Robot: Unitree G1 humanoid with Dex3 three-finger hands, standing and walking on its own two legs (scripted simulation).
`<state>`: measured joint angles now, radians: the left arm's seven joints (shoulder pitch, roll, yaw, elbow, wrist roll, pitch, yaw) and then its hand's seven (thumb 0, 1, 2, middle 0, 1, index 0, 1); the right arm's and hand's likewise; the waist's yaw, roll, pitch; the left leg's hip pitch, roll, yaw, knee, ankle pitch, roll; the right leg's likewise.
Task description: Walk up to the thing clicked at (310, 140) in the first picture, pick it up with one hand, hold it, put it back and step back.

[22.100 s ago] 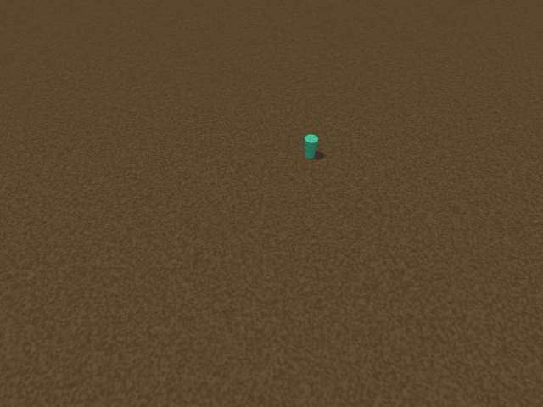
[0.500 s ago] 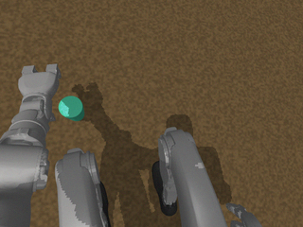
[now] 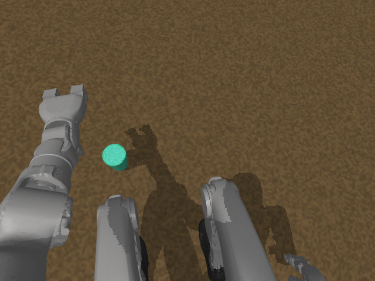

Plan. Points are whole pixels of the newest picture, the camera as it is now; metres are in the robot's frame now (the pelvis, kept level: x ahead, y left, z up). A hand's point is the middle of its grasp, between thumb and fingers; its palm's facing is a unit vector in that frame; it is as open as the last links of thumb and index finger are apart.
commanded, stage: withdraw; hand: left
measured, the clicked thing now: (117, 159) +0.48 +0.16 -0.38
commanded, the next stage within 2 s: home in 0.58 s
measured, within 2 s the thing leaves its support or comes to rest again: neither
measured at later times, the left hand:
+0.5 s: hand (73, 136) +0.48 +0.23 -0.14, palm faces -0.40 +0.00 -0.92, open 14.2 cm
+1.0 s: hand (70, 133) +0.46 +0.21 -0.09, palm faces -0.39 -0.03 -0.92, open 14.1 cm
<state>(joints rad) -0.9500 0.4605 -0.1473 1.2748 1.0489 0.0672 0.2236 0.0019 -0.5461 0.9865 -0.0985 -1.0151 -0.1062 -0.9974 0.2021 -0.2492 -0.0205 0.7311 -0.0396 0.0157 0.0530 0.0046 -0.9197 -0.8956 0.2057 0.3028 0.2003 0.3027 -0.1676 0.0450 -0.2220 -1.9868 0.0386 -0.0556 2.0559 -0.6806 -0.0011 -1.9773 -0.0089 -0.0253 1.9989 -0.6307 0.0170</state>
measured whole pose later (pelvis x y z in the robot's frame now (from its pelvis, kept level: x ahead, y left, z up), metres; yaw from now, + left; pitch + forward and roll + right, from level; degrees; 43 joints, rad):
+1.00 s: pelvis +0.00 +0.00 +0.03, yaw +1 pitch +35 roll -3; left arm -0.82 0.44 -0.09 1.15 1.06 0.11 0.28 0.00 -0.50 0.94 -0.12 -0.97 -0.12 -0.96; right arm 0.17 -0.23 -0.04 0.71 -0.04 0.05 0.03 0.00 -0.92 -0.90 0.20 0.30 0.20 0.30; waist -0.18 0.05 -0.20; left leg -1.91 0.03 -0.05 1.96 -0.66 0.00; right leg -1.91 -0.01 -0.02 1.91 -0.62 0.02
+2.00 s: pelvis +0.01 +0.00 +0.00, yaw +0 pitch +36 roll -4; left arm -0.90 0.45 -0.17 1.17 1.02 0.04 0.16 0.00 -0.54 0.98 -0.10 -0.99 -0.11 -0.97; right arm 0.24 -0.24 -0.01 0.71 -0.03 0.03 0.08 0.01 -0.92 -0.90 0.21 0.30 0.20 0.30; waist -0.16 0.05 -0.20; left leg -2.00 0.03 -0.06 2.06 -0.70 0.00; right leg -1.99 -0.01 -0.02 2.01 -0.65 0.02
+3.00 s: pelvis +0.00 +0.00 +0.04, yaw +1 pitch +34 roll -4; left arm -0.82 0.52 -0.10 1.08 1.06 0.05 0.19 0.00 -0.50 0.89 -0.10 -0.95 -0.12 -0.93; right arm 0.20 -0.23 -0.03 0.68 -0.02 0.07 0.02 0.01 -0.92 -0.90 0.20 0.30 0.20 0.30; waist -0.17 0.05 -0.20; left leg -1.87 0.03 -0.05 1.93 -0.66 0.00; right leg -1.85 -0.01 -0.02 1.87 -0.61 0.02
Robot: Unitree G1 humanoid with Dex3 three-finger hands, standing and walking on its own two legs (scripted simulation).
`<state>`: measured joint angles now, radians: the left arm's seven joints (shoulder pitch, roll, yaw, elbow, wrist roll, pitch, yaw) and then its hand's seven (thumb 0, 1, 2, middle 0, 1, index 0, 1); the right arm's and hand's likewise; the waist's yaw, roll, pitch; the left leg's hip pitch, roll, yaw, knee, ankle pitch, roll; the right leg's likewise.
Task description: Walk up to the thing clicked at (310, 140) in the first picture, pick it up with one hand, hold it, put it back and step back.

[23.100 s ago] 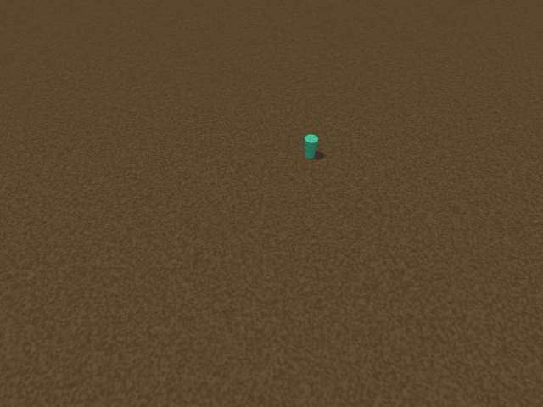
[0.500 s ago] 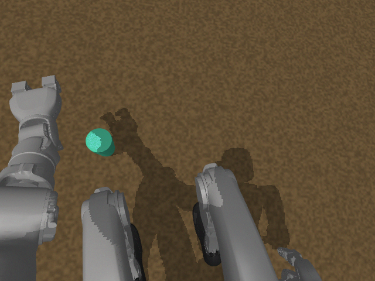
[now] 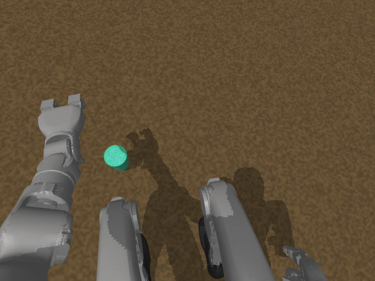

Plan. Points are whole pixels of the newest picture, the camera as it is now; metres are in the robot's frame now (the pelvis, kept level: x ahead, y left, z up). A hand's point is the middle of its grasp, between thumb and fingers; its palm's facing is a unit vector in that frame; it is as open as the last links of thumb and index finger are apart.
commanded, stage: withdraw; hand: left
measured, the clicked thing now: (118, 160) +0.48 +0.16 -0.41
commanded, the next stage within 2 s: go down in 1.46 s
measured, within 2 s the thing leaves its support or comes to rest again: neither
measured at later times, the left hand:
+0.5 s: hand (93, 149) +0.46 +0.19 -0.20, palm faces -0.46 +0.01 -0.89, open 14.3 cm
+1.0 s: hand (84, 137) +0.47 +0.19 -0.15, palm faces -0.48 -0.04 -0.87, open 14.2 cm
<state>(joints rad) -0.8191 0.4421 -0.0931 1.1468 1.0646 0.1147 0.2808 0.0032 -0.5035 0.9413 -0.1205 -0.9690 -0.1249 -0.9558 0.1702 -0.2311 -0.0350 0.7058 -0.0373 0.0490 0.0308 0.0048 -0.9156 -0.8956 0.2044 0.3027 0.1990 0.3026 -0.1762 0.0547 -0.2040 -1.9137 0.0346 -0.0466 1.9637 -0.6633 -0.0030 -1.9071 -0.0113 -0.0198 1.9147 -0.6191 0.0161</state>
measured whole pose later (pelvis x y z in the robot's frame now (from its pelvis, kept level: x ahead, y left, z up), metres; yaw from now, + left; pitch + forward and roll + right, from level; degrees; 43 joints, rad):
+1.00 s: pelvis +0.00 +0.00 -0.03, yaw -1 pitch +36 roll -4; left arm -0.90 0.45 -0.17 1.17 1.02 0.04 0.16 0.00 -0.54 0.98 -0.10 -0.99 -0.11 -0.97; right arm 0.24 -0.24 -0.01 0.71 -0.03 0.03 0.08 0.01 -0.92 -0.90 0.21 0.30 0.20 0.30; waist -0.16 0.05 -0.20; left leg -2.00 0.03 -0.06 2.06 -0.70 0.00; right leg -1.99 -0.01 -0.02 2.01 -0.65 0.02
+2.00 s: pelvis +0.00 +0.00 +0.01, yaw +0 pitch +34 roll -4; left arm -0.82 0.52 -0.10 1.08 1.06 0.05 0.19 0.00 -0.50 0.89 -0.10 -0.95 -0.12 -0.93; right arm 0.20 -0.23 -0.03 0.68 -0.02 0.07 0.02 0.01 -0.92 -0.90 0.20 0.30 0.20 0.30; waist -0.17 0.05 -0.20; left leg -1.87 0.03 -0.05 1.93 -0.66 0.00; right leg -1.85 -0.01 -0.02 1.87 -0.61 0.02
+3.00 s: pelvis +0.04 +0.01 +0.14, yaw +0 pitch +28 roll -3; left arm -0.66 0.43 -0.13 1.06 1.08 0.04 0.24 0.00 -0.40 0.85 -0.26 -0.80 -0.23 -0.82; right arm 0.22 -0.22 -0.04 0.73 0.00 0.04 -0.02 0.01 -0.92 -0.90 0.20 0.30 0.20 0.30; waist -0.14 0.03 -0.17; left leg -1.37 0.05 -0.03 1.47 -0.60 0.00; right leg -1.36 0.00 -0.02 1.41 -0.54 0.02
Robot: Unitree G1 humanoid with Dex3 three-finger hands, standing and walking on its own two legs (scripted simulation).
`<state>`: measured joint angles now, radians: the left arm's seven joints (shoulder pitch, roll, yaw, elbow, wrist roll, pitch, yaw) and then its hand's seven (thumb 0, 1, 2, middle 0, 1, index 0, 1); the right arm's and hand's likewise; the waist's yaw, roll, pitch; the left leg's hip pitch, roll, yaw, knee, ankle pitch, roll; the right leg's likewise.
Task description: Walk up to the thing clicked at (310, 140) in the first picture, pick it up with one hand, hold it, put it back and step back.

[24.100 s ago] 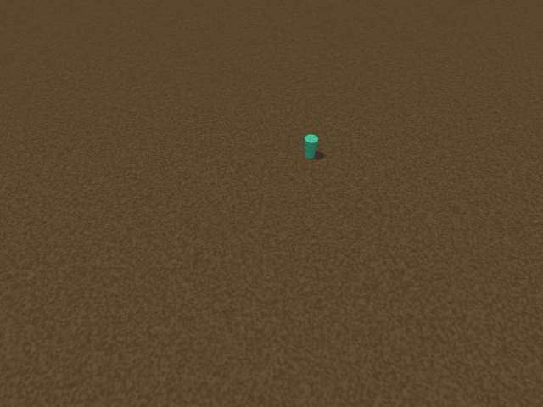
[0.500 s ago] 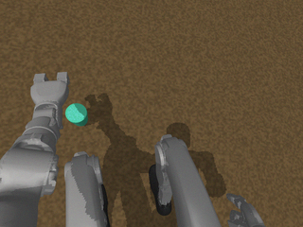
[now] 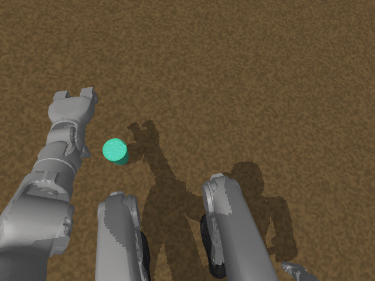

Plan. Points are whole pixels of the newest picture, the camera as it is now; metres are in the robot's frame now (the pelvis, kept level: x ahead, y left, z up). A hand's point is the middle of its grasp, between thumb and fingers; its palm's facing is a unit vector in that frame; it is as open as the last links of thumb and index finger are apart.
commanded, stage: withdraw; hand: left
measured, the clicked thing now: (118, 154) +0.47 +0.16 -0.38
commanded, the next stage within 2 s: go down in 0.46 s
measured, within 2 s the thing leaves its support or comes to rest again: neither
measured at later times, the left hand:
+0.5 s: hand (67, 132) +0.47 +0.23 -0.13, palm faces -0.42 -0.02 -0.91, open 14.2 cm
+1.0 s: hand (49, 122) +0.46 +0.24 -0.05, palm faces -0.39 -0.03 -0.92, open 14.2 cm
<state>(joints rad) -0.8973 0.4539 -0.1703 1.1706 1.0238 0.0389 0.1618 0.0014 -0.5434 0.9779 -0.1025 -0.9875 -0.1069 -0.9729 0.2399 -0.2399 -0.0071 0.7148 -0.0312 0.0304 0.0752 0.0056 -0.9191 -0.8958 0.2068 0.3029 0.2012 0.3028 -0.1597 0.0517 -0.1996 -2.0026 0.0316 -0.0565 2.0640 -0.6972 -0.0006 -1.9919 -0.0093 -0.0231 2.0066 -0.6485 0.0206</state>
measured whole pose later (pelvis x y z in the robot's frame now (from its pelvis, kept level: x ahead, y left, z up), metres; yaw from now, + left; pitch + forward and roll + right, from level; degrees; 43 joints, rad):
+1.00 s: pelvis +0.00 +0.00 +0.04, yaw +1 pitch +34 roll -4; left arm -0.82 0.52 -0.10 1.08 1.06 0.05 0.19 0.00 -0.50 0.89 -0.10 -0.95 -0.12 -0.93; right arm 0.20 -0.23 -0.03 0.68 -0.02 0.07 0.02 0.01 -0.92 -0.90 0.20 0.30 0.20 0.30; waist -0.17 0.05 -0.20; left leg -1.87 0.03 -0.05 1.93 -0.66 0.00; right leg -1.85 -0.01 -0.02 1.87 -0.61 0.02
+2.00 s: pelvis +0.03 +0.01 +0.17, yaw +1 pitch +28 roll -3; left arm -0.66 0.43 -0.13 1.06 1.08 0.04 0.24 0.00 -0.40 0.85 -0.26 -0.80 -0.23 -0.82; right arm 0.22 -0.22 -0.04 0.73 0.00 0.04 -0.02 0.01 -0.92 -0.90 0.20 0.30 0.20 0.30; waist -0.14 0.03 -0.17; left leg -1.37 0.05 -0.03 1.47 -0.60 0.00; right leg -1.36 0.00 -0.02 1.41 -0.54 0.02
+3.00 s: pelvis +0.04 +0.00 +0.21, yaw +1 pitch +25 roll -3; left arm -0.65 0.40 -0.14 1.11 1.08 0.04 0.26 0.00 -0.44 0.91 -0.33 -0.66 -0.24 -0.75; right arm 0.26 -0.22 -0.04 0.74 -0.01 0.04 -0.02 0.01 -0.92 -0.90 0.20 0.30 0.20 0.30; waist -0.14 0.03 -0.15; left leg -1.21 0.05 -0.02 1.32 -0.54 0.00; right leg -1.20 0.01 -0.02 1.26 -0.49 0.02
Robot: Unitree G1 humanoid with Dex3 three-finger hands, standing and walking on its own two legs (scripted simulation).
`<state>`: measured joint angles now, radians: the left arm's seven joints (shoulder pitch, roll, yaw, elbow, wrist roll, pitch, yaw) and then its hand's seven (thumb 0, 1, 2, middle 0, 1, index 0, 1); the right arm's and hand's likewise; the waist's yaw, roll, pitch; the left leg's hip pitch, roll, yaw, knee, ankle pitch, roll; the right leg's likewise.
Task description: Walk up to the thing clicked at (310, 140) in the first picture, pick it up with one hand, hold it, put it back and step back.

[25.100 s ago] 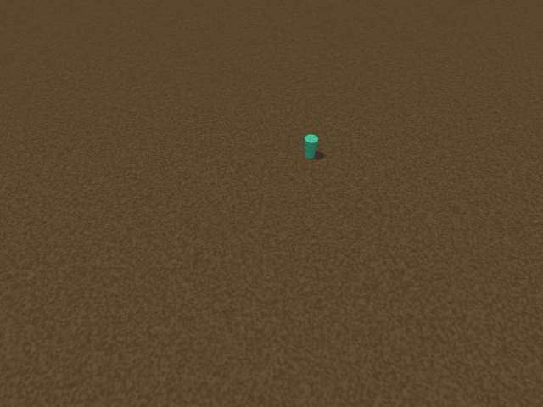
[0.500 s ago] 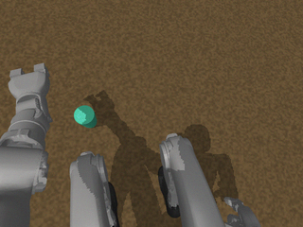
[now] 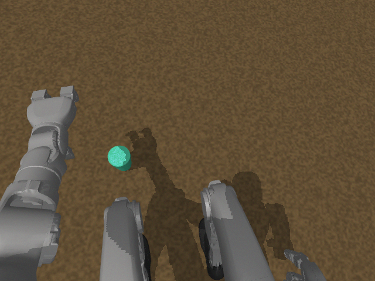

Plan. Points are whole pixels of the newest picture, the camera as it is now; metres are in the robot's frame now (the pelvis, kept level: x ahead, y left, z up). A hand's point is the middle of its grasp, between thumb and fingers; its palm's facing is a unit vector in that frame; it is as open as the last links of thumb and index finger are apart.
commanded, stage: go down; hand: left
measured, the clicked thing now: (121, 160) +0.48 +0.15 -0.42
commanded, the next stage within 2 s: none
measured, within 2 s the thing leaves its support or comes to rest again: neither
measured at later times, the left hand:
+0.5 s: hand (51, 121) +0.45 +0.22 -0.01, palm faces -0.41 -0.03 -0.91, open 13.6 cm
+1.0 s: hand (41, 115) +0.45 +0.22 +0.02, palm faces -0.43 -0.01 -0.90, open 13.5 cm
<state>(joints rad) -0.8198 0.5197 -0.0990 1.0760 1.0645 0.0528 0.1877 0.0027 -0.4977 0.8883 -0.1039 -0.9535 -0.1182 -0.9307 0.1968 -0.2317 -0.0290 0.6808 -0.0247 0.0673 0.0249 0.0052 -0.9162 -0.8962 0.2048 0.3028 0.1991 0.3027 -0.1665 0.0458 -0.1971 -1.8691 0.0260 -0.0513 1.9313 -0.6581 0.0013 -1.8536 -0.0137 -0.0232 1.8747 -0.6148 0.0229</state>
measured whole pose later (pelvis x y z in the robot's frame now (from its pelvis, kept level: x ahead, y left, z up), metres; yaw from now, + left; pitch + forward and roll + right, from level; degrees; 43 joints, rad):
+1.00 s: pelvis +0.04 +0.00 +0.13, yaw +0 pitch +28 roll -3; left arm -0.66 0.43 -0.13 1.06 1.08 0.04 0.24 0.00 -0.40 0.85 -0.26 -0.80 -0.23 -0.82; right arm 0.22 -0.22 -0.04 0.73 0.00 0.04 -0.02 0.01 -0.92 -0.90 0.20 0.30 0.20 0.30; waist -0.14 0.03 -0.17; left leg -1.37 0.05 -0.03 1.47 -0.60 0.00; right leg -1.36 0.00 -0.02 1.41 -0.54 0.02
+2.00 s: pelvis +0.04 +0.00 +0.17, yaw +0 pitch +25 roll -3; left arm -0.65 0.40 -0.14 1.11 1.08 0.04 0.26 0.00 -0.44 0.91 -0.33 -0.66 -0.24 -0.75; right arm 0.26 -0.22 -0.04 0.74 -0.01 0.04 -0.02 0.01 -0.92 -0.90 0.20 0.30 0.20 0.30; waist -0.14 0.03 -0.15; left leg -1.21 0.05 -0.02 1.32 -0.54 0.00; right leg -1.20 0.01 -0.02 1.26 -0.49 0.02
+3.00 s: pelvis +0.05 +0.00 +0.17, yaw +0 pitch +25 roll -2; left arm -0.65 0.39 -0.13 1.11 1.10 0.05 0.29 0.00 -0.50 0.96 -0.28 -0.73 -0.19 -0.81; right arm 0.25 -0.23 -0.05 0.74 -0.02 0.04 -0.02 0.01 -0.92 -0.91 0.20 0.30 0.20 0.30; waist -0.14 0.03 -0.15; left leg -1.19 0.05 -0.02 1.30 -0.54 -0.01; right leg -1.18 0.01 -0.02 1.24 -0.49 0.01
